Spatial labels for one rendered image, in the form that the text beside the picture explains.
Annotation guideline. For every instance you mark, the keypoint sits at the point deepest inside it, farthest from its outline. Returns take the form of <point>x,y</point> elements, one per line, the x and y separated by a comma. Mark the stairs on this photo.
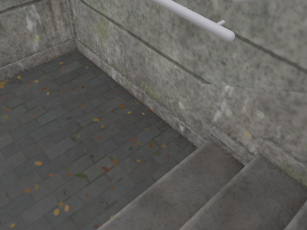
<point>211,190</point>

